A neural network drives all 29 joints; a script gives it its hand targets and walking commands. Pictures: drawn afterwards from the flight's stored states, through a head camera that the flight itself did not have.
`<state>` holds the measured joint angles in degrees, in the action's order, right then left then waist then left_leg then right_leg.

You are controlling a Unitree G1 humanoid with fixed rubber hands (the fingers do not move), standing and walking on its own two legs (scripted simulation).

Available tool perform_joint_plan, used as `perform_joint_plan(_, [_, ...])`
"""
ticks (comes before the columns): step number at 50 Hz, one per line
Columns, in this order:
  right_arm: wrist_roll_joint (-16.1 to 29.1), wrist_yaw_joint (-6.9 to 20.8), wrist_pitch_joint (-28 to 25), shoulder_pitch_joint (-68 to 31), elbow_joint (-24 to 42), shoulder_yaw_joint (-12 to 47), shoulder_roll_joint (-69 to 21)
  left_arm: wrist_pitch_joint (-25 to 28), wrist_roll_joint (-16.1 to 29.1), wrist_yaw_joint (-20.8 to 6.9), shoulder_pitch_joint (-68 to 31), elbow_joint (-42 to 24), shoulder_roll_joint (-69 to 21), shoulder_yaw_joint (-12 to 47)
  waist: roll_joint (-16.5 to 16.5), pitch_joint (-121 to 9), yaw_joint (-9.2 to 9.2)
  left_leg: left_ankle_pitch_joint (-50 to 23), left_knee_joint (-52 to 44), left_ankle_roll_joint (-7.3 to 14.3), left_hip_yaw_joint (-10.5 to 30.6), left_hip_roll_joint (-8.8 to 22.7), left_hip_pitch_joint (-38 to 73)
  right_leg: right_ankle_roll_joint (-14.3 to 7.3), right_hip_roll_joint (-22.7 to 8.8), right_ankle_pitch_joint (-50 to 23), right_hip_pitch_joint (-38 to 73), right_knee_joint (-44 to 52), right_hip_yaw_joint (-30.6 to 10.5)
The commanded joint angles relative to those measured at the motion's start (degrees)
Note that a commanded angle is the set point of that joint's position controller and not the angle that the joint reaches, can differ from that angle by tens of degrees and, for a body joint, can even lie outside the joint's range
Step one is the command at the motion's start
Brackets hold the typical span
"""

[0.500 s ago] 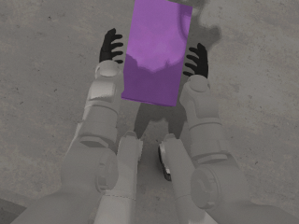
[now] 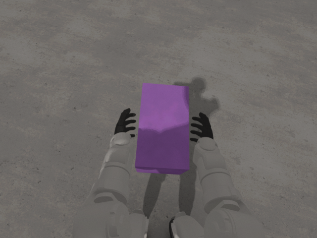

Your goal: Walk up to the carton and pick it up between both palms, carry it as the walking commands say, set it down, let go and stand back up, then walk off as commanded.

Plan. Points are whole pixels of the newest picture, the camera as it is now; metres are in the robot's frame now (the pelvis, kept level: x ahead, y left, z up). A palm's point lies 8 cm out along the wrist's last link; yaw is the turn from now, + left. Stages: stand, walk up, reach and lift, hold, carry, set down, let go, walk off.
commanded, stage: reach and lift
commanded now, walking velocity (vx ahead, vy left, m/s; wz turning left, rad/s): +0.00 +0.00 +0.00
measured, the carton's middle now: (162, 130) +0.43 -0.01 -0.11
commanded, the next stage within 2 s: none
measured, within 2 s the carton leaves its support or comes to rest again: neither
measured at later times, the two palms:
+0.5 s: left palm (122, 131) +0.36 +0.10 +0.03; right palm (216, 130) +0.36 -0.13 +0.04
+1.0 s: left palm (122, 126) +0.35 +0.09 +0.09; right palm (228, 125) +0.34 -0.13 +0.10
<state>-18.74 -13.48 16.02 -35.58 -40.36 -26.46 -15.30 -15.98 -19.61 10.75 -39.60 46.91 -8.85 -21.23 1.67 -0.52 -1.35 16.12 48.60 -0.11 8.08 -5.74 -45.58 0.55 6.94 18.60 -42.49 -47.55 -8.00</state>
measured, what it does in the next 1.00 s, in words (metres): stands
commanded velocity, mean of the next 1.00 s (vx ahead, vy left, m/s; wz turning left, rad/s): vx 0.00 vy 0.00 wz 0.00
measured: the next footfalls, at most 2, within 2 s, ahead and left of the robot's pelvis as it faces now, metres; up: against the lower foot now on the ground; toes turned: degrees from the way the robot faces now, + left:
none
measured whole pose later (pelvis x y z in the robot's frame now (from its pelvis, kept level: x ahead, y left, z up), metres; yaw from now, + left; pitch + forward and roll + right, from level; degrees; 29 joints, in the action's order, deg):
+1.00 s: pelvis +0.04 -0.01 +0.04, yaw +0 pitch -5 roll +0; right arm -18.0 -12.1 37.0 -29.0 -39.1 -18.7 -13.6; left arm -36.7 -17.1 17.7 -28.4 39.8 -13.3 -17.9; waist 2.0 -4.9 -2.6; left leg 12.1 27.4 1.0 8.1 -5.2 -9.4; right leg -0.4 4.1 15.1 -7.6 -28.5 -9.1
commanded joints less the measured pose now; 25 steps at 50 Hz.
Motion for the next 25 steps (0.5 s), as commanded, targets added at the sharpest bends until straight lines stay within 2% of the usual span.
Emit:
perform_joint_plan(1, [8.7,18.7,-3.7,-33.7,-0.1,32.8,-56.6,4.3,8.4,-17.5,-26.1,0.1,-62.9,28.3,-2.9,-38.0,0.97,-20.5,-8.2,1.0,-0.5,0.0,29.7,-0.2,0.4,-18.9,14.8,8.7,1.7])
perform_joint_plan(2, [8.0,18.6,-3.5,-31.2,-2.8,32.2,-56.4,4.6,9.2,-17.5,-28.6,-1.7,-61.9,29.8,-3.8,-35.7,-0.45,-19.1,-9.9,0.8,-0.5,-0.2,29.5,-0.4,0.5,-18.7,15.1,10.0,1.5])
perform_joint_plan(3, [8.4,18.8,-3.6,-30.8,-0.9,34.1,-58.4,4.7,9.8,-17.4,-27.9,-3.8,-62.7,31.8,-2.8,-36.8,0.05,-19.1,-10.1,0.6,0.0,-0.2,30.9,-0.7,0.7,-18.7,16.9,10.0,1.4])
perform_joint_plan(4, [9.4,18.7,-4.0,-32.8,1.5,36.1,-58.2,4.5,10.2,-17.2,-27.7,-2.8,-61.9,32.3,-1.6,-39.1,0.51,-20.6,-9.7,0.6,0.4,0.0,33.1,-0.5,0.3,-19.7,17.2,10.1,0.8])
perform_joint_plan(5, [8.7,19.0,-4.2,-31.9,2.2,36.1,-57.2,4.7,10.6,-17.3,-28.9,-5.0,-62.6,34.1,-1.7,-38.2,-1.31,-18.8,-9.9,0.5,0.5,-0.4,34.0,-0.6,1.1,-17.1,15.8,10.4,1.9])
perform_joint_plan(6, [9.1,19.1,-4.2,-32.5,1.8,36.0,-57.5,4.5,9.3,-17.0,-25.3,-2.7,-61.2,32.5,-2.2,-35.8,1.01,-18.5,-10.9,0.2,0.4,0.3,34.1,-0.5,0.7,-16.6,15.2,10.8,1.8])
perform_joint_plan(7, [9.7,19.0,-4.2,-31.2,3.2,38.0,-58.4,4.3,11.2,-16.9,-26.1,-5.2,-63.8,35.5,-3.6,-39.1,0.46,-20.8,-11.2,-0.1,0.1,-0.4,34.7,-0.8,0.6,-19.8,19.5,11.4,0.8])
perform_joint_plan(8, [11.1,19.2,-3.9,-33.5,3.8,38.8,-58.4,4.1,12.3,-17.0,-27.5,-4.5,-64.2,36.2,-1.8,-39.4,-0.79,-18.5,-11.6,0.2,0.7,0.3,36.8,-0.6,0.7,-17.4,18.1,11.6,1.2])
perform_joint_plan(9, [9.3,19.2,-3.4,-30.6,0.6,36.0,-57.9,3.8,10.9,-16.7,-25.3,-3.3,-63.7,34.3,-2.6,-34.1,-1.18,-16.6,-12.2,0.2,0.6,0.3,35.5,-0.6,0.9,-15.3,15.9,11.5,2.2])
perform_joint_plan(10, [10.3,19.1,-3.2,-30.6,0.7,36.8,-58.4,3.3,11.5,-16.9,-26.2,-4.2,-64.2,35.8,-4.0,-34.2,-0.95,-16.3,-12.8,0.3,0.5,0.0,36.8,-0.9,0.4,-15.6,16.8,12.6,1.3])
perform_joint_plan(11, [10.8,19.1,-2.8,-27.8,1.1,38.1,-60.2,3.1,12.7,-17.0,-26.3,-6.7,-66.0,38.4,-4.4,-37.9,-1.62,-19.4,-13.2,0.1,0.7,0.2,39.6,-0.5,0.6,-18.4,18.7,12.7,1.6])
perform_joint_plan(12, [9.8,19.2,-2.6,-27.3,-0.1,37.4,-60.7,3.2,13.0,-16.7,-26.6,-7.7,-65.3,38.5,-4.5,-39.0,-2.15,-22.1,-12.9,-0.2,1.1,0.4,38.7,-0.7,0.9,-20.6,19.2,12.6,1.6])
perform_joint_plan(13, [9.0,19.3,-2.0,-25.0,-0.7,37.6,-61.5,2.8,11.9,-17.1,-23.7,-6.5,-63.0,37.3,-2.7,-38.2,-1.85,-22.2,-12.8,0.0,0.5,0.0,38.3,-0.7,0.6,-21.7,19.8,13.5,1.1])
perform_joint_plan(14, [11.7,19.1,-2.0,-25.0,1.8,39.6,-64.3,2.9,13.9,-17.2,-23.2,-7.7,-64.7,39.5,-1.4,-41.7,-0.67,-25.3,-13.7,0.2,0.9,0.3,41.6,0.2,0.9,-24.7,22.5,13.4,1.5])
perform_joint_plan(15, [11.7,19.2,-1.2,-23.1,-0.4,37.8,-61.3,2.2,13.9,-17.1,-23.8,-7.1,-64.8,39.1,-3.8,-40.0,-2.29,-24.5,-13.6,0.0,0.5,0.0,39.4,0.0,0.6,-24.4,22.4,13.7,1.6])
perform_joint_plan(16, [11.7,19.3,-0.9,-19.9,-0.5,38.7,-62.8,2.2,14.4,-17.3,-22.9,-10.1,-64.8,40.0,-5.3,-41.4,-1.63,-26.3,-14.3,-0.4,0.0,-0.3,39.8,-0.2,0.4,-26.8,25.6,14.3,1.4])
perform_joint_plan(17, [12.0,19.3,-0.5,-21.2,-2.1,36.8,-62.3,1.7,14.0,-17.3,-21.9,-6.4,-63.9,38.3,-2.3,-34.9,-2.50,-22.2,-15.1,-0.1,0.9,0.8,39.0,0.1,-0.1,-23.2,21.8,15.1,1.2])
perform_joint_plan(18, [11.0,19.2,0.4,-18.9,-2.6,35.9,-61.4,0.4,12.6,-17.3,-19.8,-5.0,-64.1,36.9,-4.5,-34.2,-1.97,-21.8,-16.4,-0.1,-0.2,0.0,39.4,0.1,0.0,-22.5,23.4,16.6,1.9])
perform_joint_plan(19, [10.2,19.3,1.3,-18.2,-2.9,35.5,-62.2,0.1,12.3,-17.6,-18.5,-4.5,-62.5,34.8,-3.4,-31.0,-1.05,-19.3,-16.7,0.1,-0.5,-0.1,36.8,-0.2,-0.5,-21.9,24.2,16.8,1.0])
perform_joint_plan(20, [14.5,19.4,1.2,-22.6,2.2,40.0,-62.3,-0.6,14.6,-17.6,-18.2,-5.2,-65.2,38.0,-1.9,-35.4,-0.59,-22.7,-17.3,0.3,-0.2,0.3,41.0,0.5,-1.1,-24.7,27.4,16.8,1.1])
perform_joint_plan(21, [13.7,19.4,2.2,-22.3,0.7,38.0,-61.9,-1.2,14.2,-17.9,-18.1,-5.3,-63.2,36.2,-2.8,-32.6,-0.63,-22.3,-17.6,0.4,-0.7,0.2,39.3,0.6,-1.3,-24.5,27.0,17.4,1.2])
perform_joint_plan(22, [13.7,19.6,2.7,-21.5,0.8,38.2,-62.7,-1.2,15.7,-17.8,-22.0,-9.9,-65.1,37.6,-2.3,-32.5,-1.20,-20.0,-18.0,0.5,-0.2,0.2,39.4,0.4,-1.4,-23.0,27.6,17.4,0.9])
perform_joint_plan(23, [14.1,19.7,3.8,-19.8,-0.3,38.7,-63.7,-2.0,16.1,-17.9,-22.4,-11.6,-63.8,38.5,-2.4,-33.1,0.38,-21.9,-18.9,0.3,-0.5,0.7,40.7,0.4,-1.1,-23.5,28.1,17.6,1.4])
perform_joint_plan(24, [13.6,19.5,5.1,-19.5,-1.4,37.3,-63.7,-3.4,15.5,-18.3,-19.6,-8.1,-63.4,36.7,-0.4,-29.3,-0.97,-19.3,-19.0,0.7,-0.8,0.8,40.3,0.8,-1.6,-22.1,27.0,18.4,1.2])
perform_joint_plan(25, [12.6,19.2,5.8,-18.1,-3.0,34.8,-61.8,-4.6,14.2,-18.3,-18.6,-6.3,-63.7,33.9,-2.0,-23.3,-1.04,-15.0,-20.3,1.0,-0.6,0.9,37.4,0.3,-2.4,-18.2,26.1,19.6,1.0])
